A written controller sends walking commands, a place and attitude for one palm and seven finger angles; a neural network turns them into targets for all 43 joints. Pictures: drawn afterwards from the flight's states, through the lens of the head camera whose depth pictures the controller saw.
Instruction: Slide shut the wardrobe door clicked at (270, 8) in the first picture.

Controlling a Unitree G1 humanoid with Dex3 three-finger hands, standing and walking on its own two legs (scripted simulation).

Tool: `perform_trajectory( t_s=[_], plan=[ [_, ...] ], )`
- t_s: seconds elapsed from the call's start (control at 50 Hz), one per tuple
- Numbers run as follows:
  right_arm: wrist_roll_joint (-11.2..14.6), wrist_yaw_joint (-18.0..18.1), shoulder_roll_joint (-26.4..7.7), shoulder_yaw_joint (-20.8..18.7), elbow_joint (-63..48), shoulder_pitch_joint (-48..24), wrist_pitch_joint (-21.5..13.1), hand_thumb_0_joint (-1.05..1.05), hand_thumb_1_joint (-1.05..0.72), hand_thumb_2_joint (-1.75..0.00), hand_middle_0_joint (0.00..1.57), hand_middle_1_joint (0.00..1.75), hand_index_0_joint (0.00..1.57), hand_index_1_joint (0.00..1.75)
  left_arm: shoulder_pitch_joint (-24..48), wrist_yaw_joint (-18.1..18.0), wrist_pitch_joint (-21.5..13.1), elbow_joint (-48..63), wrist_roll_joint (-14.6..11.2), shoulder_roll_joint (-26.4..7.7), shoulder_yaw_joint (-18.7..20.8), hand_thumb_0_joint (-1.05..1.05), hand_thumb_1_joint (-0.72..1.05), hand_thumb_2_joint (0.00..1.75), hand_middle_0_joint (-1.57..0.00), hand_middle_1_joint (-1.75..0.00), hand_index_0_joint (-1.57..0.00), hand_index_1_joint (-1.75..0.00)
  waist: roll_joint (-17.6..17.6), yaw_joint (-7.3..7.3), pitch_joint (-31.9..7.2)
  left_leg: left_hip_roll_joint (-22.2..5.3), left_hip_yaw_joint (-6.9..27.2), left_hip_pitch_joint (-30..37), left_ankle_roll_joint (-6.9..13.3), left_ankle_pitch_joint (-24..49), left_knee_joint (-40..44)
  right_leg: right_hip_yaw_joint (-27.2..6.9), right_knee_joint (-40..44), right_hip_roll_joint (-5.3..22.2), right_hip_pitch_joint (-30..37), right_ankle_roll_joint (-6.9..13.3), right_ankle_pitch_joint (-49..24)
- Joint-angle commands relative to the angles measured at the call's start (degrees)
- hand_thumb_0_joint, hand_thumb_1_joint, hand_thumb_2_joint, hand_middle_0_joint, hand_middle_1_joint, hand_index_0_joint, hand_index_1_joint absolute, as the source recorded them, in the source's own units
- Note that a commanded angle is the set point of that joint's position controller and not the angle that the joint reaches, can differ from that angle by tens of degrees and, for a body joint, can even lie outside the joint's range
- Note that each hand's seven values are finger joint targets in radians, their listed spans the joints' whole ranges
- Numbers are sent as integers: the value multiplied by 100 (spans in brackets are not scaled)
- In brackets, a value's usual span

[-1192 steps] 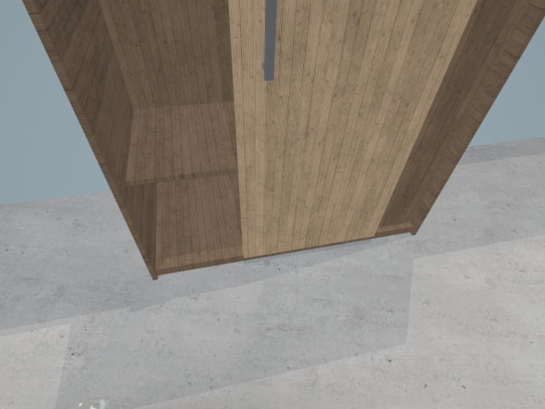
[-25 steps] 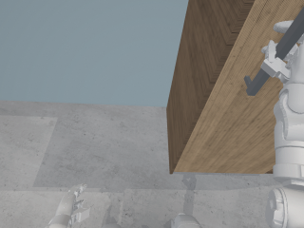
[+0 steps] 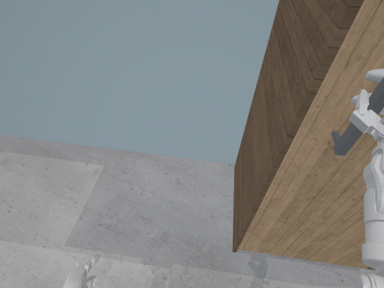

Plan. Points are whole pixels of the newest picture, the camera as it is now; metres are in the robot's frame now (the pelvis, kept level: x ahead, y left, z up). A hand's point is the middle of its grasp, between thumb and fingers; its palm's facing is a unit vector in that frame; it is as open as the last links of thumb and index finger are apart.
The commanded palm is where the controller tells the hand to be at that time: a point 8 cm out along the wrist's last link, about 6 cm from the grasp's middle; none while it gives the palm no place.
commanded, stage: stop walking and hold the door there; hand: right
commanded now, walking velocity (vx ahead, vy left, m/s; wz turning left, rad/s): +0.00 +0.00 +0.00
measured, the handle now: (378, 85) +0.42 -0.29 +0.26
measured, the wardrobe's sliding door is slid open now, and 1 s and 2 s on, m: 0.00 0.00 0.00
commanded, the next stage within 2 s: loosen the grip on the handle in 1.90 s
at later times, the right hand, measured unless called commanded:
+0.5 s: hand (358, 112) +0.38 -0.26 +0.22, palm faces +0.39 +0.91 -0.15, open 6.0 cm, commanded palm +0.35 -0.30 +0.21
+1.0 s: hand (362, 115) +0.38 -0.27 +0.22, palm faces +0.24 +0.96 -0.18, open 6.2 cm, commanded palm +0.35 -0.31 +0.21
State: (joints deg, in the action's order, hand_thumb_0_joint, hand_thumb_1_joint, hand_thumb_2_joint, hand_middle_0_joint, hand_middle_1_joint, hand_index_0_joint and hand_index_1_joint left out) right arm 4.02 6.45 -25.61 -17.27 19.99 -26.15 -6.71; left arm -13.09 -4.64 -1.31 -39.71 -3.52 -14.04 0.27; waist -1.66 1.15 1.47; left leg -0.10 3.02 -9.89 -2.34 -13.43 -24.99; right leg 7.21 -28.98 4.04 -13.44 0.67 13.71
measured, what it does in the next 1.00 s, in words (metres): lifts its right foot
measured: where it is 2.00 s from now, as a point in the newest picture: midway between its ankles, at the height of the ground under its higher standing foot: outside the picture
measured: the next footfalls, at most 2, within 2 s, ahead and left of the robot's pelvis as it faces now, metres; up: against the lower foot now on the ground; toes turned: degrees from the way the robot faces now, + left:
left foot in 1.26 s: +0.08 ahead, -0.03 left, +0.00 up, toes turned +4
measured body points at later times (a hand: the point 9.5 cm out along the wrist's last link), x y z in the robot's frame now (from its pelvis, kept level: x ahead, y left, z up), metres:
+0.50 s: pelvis +0.01 -0.01 +0.00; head +0.02 -0.01 +0.45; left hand +0.17 +0.24 -0.09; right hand +0.36 -0.30 +0.23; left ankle +0.00 +0.15 -0.74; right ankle +0.02 -0.11 -0.74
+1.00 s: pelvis -0.01 -0.09 -0.02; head +0.03 -0.09 +0.43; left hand +0.14 +0.16 -0.13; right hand +0.36 -0.32 +0.22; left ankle +0.00 +0.12 -0.73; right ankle +0.02 -0.17 -0.74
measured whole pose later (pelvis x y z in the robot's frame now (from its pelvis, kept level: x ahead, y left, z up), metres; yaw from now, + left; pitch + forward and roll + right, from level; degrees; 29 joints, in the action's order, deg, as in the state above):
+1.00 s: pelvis -0.01 -0.09 -0.02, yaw -1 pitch -2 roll -1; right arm 1.9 6.5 -18.8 -9.0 6.6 -28.7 -6.8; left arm -8.7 -3.4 1.7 -39.6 -2.1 -13.5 -0.1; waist 0.2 1.0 6.0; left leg -10.9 1.5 -17.9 -6.0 -20.4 -41.1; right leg 5.1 -37.4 -2.7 -18.5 2.4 15.0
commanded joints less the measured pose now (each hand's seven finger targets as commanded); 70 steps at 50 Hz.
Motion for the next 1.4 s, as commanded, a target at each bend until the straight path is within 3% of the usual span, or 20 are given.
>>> perform_trajectory(
  t_s=[0.0, 0.36, 0.56, 0.7, 0.74, 0.78, 0.82, 0.84, 0.86, 0.9, 0.92, 0.94, 0.96, 0.98, 1.0, 1.04, 1.12, 1.24, 1.3, 1.38],
  plan=[
    [-58, 22, -1258, -164, -1424, -1905, -405, 0, -90, -90, 45, 140, 45, 140, 651, -41, -323, 861, 49, -801, 206, 0, 90, 90, -20, -30, -20, -30, -146, -97, -1427, -352, 159, -73, 150, 996, 230, -805, 582, 624, 886, 213, -815],
    [-28, 17, -1176, -184, -1926, -1693, -395, 0, -90, -90, 45, 140, 45, 140, 727, -30, -344, 870, 66, -735, 175, 0, 90, 90, -20, -30, -20, -30, -255, -76, -1528, -268, 71, -201, 145, 1439, 182, -640, 425, 633, 1280, 173, -1574],
    [-96, 52, -1274, -237, -1876, -1817, -357, 0, -90, -90, 45, 140, 45, 140, 860, -30, -14, 1017, 47, -729, 261, 0, 90, 90, -20, -30, -20, -30, 509, -71, -1565, -1217, 647, 299, 389, 2908, -88, -441, -151, 154, 497, 69, -1066],
    [-73, -1, -821, 173, -2232, -1973, -466, 0, -90, -90, 45, 140, 45, 140, 1040, 3, -19, 1170, 27, -727, 214, 0, 90, 90, -20, -30, -20, -30, -805, -129, -1600, -431, -526, -882, 82, -198, -1226, -1200, 418, 766, 1122, 530, -1187],
    [-44, -35, -660, 317, -2239, -2042, -468, 0, -90, -90, 45, 140, 45, 140, 1033, 33, -64, 1177, 48, -708, 170, 0, 90, 90, -20, -30, -20, -30, -723, -181, -1432, -409, -668, -757, 102, -793, -1161, -1185, 424, 776, 804, 628, -924],
    [-92, -1, -827, 133, -2104, -1898, -471, 0, -90, -90, 45, 140, 45, 140, 1052, 47, -91, 1133, 84, -714, 163, 0, 90, 90, -20, -30, -20, -30, -76, -248, -1413, -778, -289, -58, 291, 20, -267, -823, -133, 378, 197, 447, -544],
    [-91, 11, -1032, 6, -1875, -2019, -480, 0, -90, -90, 45, 140, 45, 140, 957, 64, -41, 1085, 142, -673, 236, 0, 90, 90, -20, -30, -20, -30, 2032, -187, -1186, -2146, 1584, 601, 870, 441, 415, -441, -1187, -366, -1093, -4, 981],
    [-64, 9, -946, 22, -1683, -1940, -433, 0, -90, -90, 45, 140, 45, 140, 967, 67, -13, 1015, 165, -710, 265, 0, 90, 90, -20, -30, -20, -30, 2217, -276, -1025, -2648, 2179, 647, 1176, 720, 625, -813, -1948, -399, -1526, -70, 1498],
    [-90, -3, -836, 101, -1879, -2196, -423, 0, -90, -90, 45, 140, 45, 140, 1077, 94, -21, 995, 192, -657, 219, 0, 90, 90, -20, -30, -20, -30, 1991, -311, -1010, -2895, 2132, 700, 1247, 1334, 414, -1343, -2184, -178, -1647, -36, 1696],
    [-164, -28, -934, -43, -2041, -2431, -469, 0, -90, -90, 45, 140, 45, 140, 924, 125, -21, 789, 220, -589, 141, 0, 90, 90, -20, -30, -20, -30, 1527, -80, -1334, -2447, 774, 374, 748, 2072, -523, -1351, -714, 27, -742, 92, 1294],
    [-155, -65, -712, 145, -2241, -2377, -489, 0, -90, -90, 45, 140, 45, 140, 923, 124, 5, 756, 180, -536, 137, 0, 90, 90, -20, -30, -20, -30, 819, 67, -1559, -1940, 20, -84, 392, 1843, -1178, -943, 431, -196, 355, 81, 175],
    [-91, -80, -460, 348, -2519, -2042, -488, 0, -90, -90, 45, 140, 45, 140, 1154, 78, 5, 937, 181, -648, 189, 0, 90, 90, -20, -30, -20, -30, -456, 7, -1463, -1048, -734, -759, 126, 1135, -2101, -1010, 899, 157, 1034, 221, -627],
    [-62, -101, -211, 569, -2761, -1982, -541, 0, -90, -90, 45, 140, 45, 140, 1101, 94, 15, 1091, 111, -654, 221, 0, 90, 90, -20, -30, -20, -30, -1753, -45, -1543, -379, -891, -1794, -59, -1257, -2985, -1986, 872, 1019, 1608, 715, -1899],
    [-118, -121, -93, 714, -2844, -2121, -561, 0, -90, -90, 45, 140, 45, 140, 973, 135, -29, 1074, 126, -513, 119, 0, 90, 90, -20, -30, -20, -30, -1406, -3, -1687, -315, -516, -1844, 16, -2162, -3624, -2538, 1105, 1267, 1385, 878, -1252],
    [-81, -107, 117, 865, -2923, -2235, -542, 0, -90, -90, 45, 140, 45, 140, 926, 104, -95, 1031, 141, -470, 91, 0, 90, 90, -20, -30, -20, -30, -426, 47, -1469, -342, -388, -2017, 23, -1937, -3618, -2752, 1071, 1354, 1381, 977, -1255],
    [-10, -39, -38, 692, -2900, -2006, -504, 0, -90, -90, 45, 140, 45, 140, 836, 25, -172, 918, 145, -505, 85, 0, 90, 90, -20, -30, -20, -30, 657, 12, -1421, -338, -379, -2057, -17, -1474, -3101, -2450, 826, 1327, 1908, 953, -2592],
    [-79, -60, 39, 832, -3112, -1769, -397, 0, -90, -90, 45, 140, 45, 140, 921, 46, -265, 901, 246, -408, -97, 0, 90, 90, -20, -30, -20, -30, -534, -61, -1340, -176, -573, -1007, 89, -684, -1458, -1321, 951, 1029, 1752, 462, -3239],
    [-48, -91, -3, 746, -3093, -1485, -300, 0, -90, -90, 45, 140, 45, 140, 1164, -23, -233, 1067, 306, -406, -179, 0, 90, 90, -20, -30, -20, -30, 30, -110, -1405, -391, 172, 641, 328, 1111, 309, -1227, 785, 721, 703, 20, -1753],
    [5, -98, 286, 948, -3041, -1421, -290, 0, -90, -90, 45, 140, 45, 140, 1067, -26, -221, 1086, 289, -412, -112, 0, 90, 90, -20, -30, -20, -30, 713, -133, -1447, -675, 734, 302, 457, 562, 617, -1135, 725, 391, 719, 39, -562],
    [-23, -31, 296, 991, -3082, -1342, -301, 0, -90, -90, 45, 140, 45, 140, 1114, -54, -196, 1075, 285, -433, -124, 0, 90, 90, -20, -30, -20, -30, 195, -150, -1534, -544, 457, 51, 371, 599, 544, -1285, 995, 523, 1041, 130, -799]
  ],
)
